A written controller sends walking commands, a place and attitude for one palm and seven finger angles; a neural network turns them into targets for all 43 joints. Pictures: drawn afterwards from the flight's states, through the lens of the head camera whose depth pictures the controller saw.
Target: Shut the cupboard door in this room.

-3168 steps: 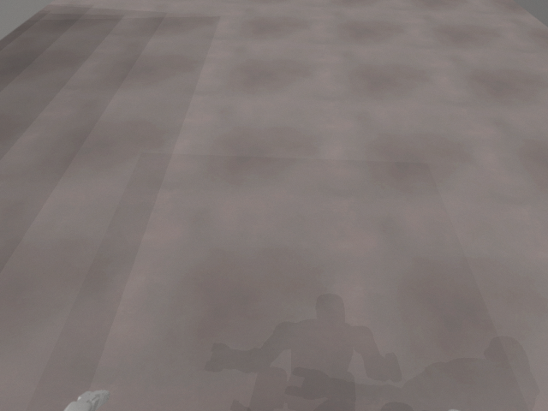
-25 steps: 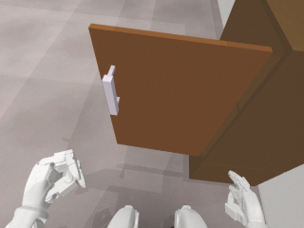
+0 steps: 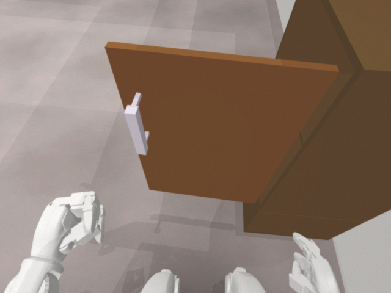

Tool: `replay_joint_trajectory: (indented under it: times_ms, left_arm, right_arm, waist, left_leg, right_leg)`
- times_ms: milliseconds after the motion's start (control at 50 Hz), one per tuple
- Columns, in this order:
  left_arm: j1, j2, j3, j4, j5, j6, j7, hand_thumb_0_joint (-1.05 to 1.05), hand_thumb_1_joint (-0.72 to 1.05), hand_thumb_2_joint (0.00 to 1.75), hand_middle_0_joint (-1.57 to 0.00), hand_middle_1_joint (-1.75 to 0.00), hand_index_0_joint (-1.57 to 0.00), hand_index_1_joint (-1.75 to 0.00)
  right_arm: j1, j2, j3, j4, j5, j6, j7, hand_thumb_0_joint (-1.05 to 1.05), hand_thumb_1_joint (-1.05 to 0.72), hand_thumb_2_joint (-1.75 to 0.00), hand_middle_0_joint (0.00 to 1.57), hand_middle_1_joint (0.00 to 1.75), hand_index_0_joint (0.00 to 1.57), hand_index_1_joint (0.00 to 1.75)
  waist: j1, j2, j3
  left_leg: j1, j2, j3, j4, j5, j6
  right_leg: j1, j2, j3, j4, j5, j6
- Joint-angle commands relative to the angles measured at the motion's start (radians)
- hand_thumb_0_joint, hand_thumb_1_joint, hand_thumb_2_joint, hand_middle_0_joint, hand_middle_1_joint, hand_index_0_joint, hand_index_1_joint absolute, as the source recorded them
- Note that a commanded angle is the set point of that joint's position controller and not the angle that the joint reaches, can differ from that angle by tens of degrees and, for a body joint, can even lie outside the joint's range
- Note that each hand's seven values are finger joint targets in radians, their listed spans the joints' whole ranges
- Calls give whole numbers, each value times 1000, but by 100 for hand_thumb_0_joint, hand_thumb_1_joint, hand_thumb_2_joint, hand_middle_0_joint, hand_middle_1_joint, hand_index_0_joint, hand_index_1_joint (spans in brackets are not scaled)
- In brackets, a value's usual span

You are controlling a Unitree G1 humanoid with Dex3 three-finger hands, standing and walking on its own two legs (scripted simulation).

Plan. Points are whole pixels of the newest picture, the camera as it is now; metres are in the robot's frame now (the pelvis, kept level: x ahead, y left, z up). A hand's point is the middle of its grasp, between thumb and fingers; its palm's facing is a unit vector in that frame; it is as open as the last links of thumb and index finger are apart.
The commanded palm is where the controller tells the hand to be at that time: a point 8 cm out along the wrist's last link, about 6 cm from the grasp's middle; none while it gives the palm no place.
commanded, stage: raise the hand and make a fist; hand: left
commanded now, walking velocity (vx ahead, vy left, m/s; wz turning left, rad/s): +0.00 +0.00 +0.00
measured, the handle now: (140, 125) +0.45 +0.16 +0.05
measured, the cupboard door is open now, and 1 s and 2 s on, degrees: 88 88 87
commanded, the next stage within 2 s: bring the fist close to the handle in 0.20 s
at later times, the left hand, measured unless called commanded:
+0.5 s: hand (108, 219) +0.24 +0.17 +0.05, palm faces -0.08 -1.00 -0.04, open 3.1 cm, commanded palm +0.23 +0.22 +0.06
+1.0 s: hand (134, 178) +0.32 +0.14 +0.06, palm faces -0.10 -0.99 -0.02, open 3.1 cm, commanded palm +0.30 +0.20 +0.06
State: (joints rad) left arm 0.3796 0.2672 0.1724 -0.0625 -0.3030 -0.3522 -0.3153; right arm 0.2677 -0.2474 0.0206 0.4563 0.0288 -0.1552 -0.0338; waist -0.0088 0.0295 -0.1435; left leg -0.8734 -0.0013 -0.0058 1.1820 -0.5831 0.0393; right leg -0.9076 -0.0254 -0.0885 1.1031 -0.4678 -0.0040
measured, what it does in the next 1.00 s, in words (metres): stands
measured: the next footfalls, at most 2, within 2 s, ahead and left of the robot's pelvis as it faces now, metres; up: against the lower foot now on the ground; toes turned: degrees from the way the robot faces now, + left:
none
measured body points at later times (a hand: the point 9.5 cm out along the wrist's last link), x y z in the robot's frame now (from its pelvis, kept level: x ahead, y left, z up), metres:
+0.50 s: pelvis +0.00 -0.01 +0.00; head +0.07 -0.01 +0.44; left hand +0.24 +0.22 +0.06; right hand +0.18 -0.24 -0.08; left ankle +0.00 +0.09 -0.65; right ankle +0.04 -0.13 -0.65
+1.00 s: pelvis +0.00 -0.01 +0.01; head +0.08 -0.01 +0.45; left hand +0.32 +0.20 +0.06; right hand +0.15 -0.25 -0.09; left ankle +0.00 +0.09 -0.65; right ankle +0.04 -0.13 -0.65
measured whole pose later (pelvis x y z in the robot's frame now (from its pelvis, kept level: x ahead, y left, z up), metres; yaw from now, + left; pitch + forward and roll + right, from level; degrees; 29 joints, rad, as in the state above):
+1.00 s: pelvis +0.00 -0.01 +0.01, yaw +0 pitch +16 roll -1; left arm -0.03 0.22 0.10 0.24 -0.22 -0.35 -0.21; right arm 0.26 -0.25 0.02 0.52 0.03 -0.09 -0.03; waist -0.03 0.03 -0.13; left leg -0.86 -0.01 0.01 1.13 -0.56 0.03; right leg -0.91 -0.03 -0.07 1.08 -0.45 -0.01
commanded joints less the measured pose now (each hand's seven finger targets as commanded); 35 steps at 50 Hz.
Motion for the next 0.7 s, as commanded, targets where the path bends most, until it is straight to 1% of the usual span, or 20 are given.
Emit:
replay_joint_trajectory:
  times_ms: [0,20,60,100,120,180,220,260,280,320,340,400,420,440,520,540,600,620,640,680]
  left_arm:
    - [-21,113,64,-202,-20,-81,4,0,90,90,-130,-150,-130,-150]
    - [-30,134,77,-198,-17,-83,8,0,90,90,-130,-150,-130,-150]
    - [-29,121,65,-203,-15,-87,6,0,90,90,-130,-150,-130,-150]
    - [-21,120,66,-201,-17,-90,8,0,90,90,-130,-150,-130,-150]
    - [-26,131,76,-193,-19,-87,8,0,90,90,-130,-150,-130,-150]
    - [-19,117,65,-202,-17,-90,7,0,90,90,-130,-150,-130,-150]
    - [-30,132,76,-197,-21,-88,8,0,90,90,-130,-150,-130,-150]
    - [-23,115,63,-186,-18,-88,4,0,90,90,-130,-150,-130,-150]
    - [-30,115,60,-191,-19,-88,2,0,90,90,-130,-150,-130,-150]
    - [-107,135,64,-188,-17,-92,2,0,90,90,-130,-150,-130,-150]
    - [-121,130,65,-182,-18,-95,2,0,90,90,-130,-150,-130,-150]
    - [-184,114,38,-156,-13,-93,2,0,90,90,-130,-150,-130,-150]
    - [-214,132,44,-157,-12,-89,4,0,90,90,-130,-150,-130,-150]
    - [-217,124,43,-142,-11,-82,4,0,90,90,-130,-150,-130,-150]
    - [-278,141,53,-100,2,-54,16,0,90,90,-130,-150,-130,-150]
    - [-297,111,23,-97,7,-47,19,0,90,90,-130,-150,-130,-150]
    - [-315,111,30,-62,13,-34,39,0,90,90,-130,-150,-130,-150]
    - [-334,143,63,-47,11,-34,46,0,90,90,-130,-150,-130,-150]
    - [-353,117,36,-46,21,-37,47,0,90,90,-130,-150,-130,-150]
    - [-392,91,9,-20,29,-39,57,0,90,90,-130,-150,-130,-150]
  right_arm:
    - [-40,-131,-64,-160,1,-58,-11,0,-90,-90,20,30,20,30]
    - [-39,-133,-63,-158,-2,-55,-13,0,-90,-90,20,30,20,30]
    - [-42,-131,-62,-162,-1,-54,-12,0,-90,-90,20,30,20,30]
    - [-41,-129,-62,-163,0,-54,-12,0,-90,-90,20,30,20,30]
    - [-42,-130,-63,-159,-2,-52,-14,0,-90,-90,20,30,20,30]
    - [-40,-127,-62,-160,1,-51,-15,0,-90,-90,20,30,20,30]
    - [-43,-127,-61,-158,-2,-49,-16,0,-90,-90,20,30,20,30]
    - [-43,-125,-61,-161,0,-47,-16,0,-90,-90,20,30,20,30]
    - [-45,-126,-60,-163,1,-47,-16,0,-90,-90,20,30,20,30]
    - [-41,-133,-57,-150,-2,-46,-23,0,-90,-90,20,30,20,30]
    - [-43,-132,-57,-149,-2,-48,-23,0,-90,-90,20,30,20,30]
    - [-38,-136,-52,-138,0,-54,-25,0,-90,-90,20,30,20,30]
    - [-38,-139,-51,-134,-2,-54,-27,0,-90,-90,20,30,20,30]
    - [-37,-137,-52,-133,-1,-54,-26,0,-90,-90,20,30,20,30]
    - [-33,-141,-50,-126,0,-43,-26,0,-90,-90,20,30,20,30]
    - [-36,-137,-48,-130,1,-41,-23,0,-90,-90,20,30,20,30]
    - [-28,-137,-50,-125,1,-34,-20,0,-90,-90,20,30,20,30]
    - [-23,-141,-50,-118,-2,-29,-20,0,-90,-90,20,30,20,30]
    - [-34,-137,-50,-121,-1,-27,-18,0,-90,-90,20,30,20,30]
    - [-29,-136,-50,-118,0,-22,-14,0,-90,-90,20,30,20,30]
  waist:
    - [9,19,-214]
    - [7,11,-210]
    - [7,33,-218]
    - [7,32,-216]
    - [5,2,-209]
    - [6,28,-224]
    - [4,9,-215]
    - [0,-5,-210]
    - [0,12,-208]
    - [-16,-5,-193]
    - [-11,3,-212]
    - [-22,27,-202]
    - [-20,26,-209]
    - [-16,12,-236]
    - [-10,17,-245]
    - [-14,24,-249]
    - [-12,4,-258]
    - [-7,-16,-261]
    - [-7,5,-264]
    - [-16,6,-245]
  left_leg:
    - [77,-6,-43,-207,319,-40]
    - [70,-5,-44,-202,321,-37]
    - [69,-9,-38,-202,302,-35]
    - [67,-9,-36,-203,290,-34]
    - [57,-9,-37,-198,294,-31]
    - [65,-9,-32,-196,298,-31]
    - [46,-11,-30,-186,292,-27]
    - [39,-11,-27,-186,273,-26]
    - [39,-11,-25,-185,262,-26]
    - [29,-8,-30,-173,254,-23]
    - [31,-9,-30,-173,250,-23]
    - [42,-9,-34,-178,229,-24]
    - [36,-8,-35,-172,240,-22]
    - [41,-9,-31,-172,251,-21]
    - [42,-9,-31,-186,257,-21]
    - [55,-10,-31,-194,267,-21]
    - [62,-10,-27,-203,284,-22]
    - [51,-10,-30,-202,292,-23]
    - [61,-10,-27,-207,292,-23]
    - [73,-8,-29,-218,286,-25]
  right_leg:
    - [228,36,29,-115,179,-31]
    - [229,39,32,-113,180,-34]
    - [231,34,37,-119,165,-31]
    - [230,34,41,-126,155,-30]
    - [242,36,44,-128,161,-32]
    - [239,33,46,-125,168,-29]
    - [254,34,57,-132,165,-30]
    - [251,29,60,-140,144,-26]
    - [244,30,63,-143,131,-25]
    - [226,33,64,-138,121,-27]
    - [229,30,66,-137,116,-25]
    - [198,31,58,-138,96,-25]
    - [210,32,64,-134,105,-28]
    - [229,28,68,-134,121,-25]
    - [243,29,67,-137,130,-26]
    - [243,27,59,-134,146,-25]
    - [262,25,59,-142,174,-20]
    - [280,26,60,-139,182,-24]
    - [272,24,59,-136,184,-23]
    - [252,24,51,-139,179,-22]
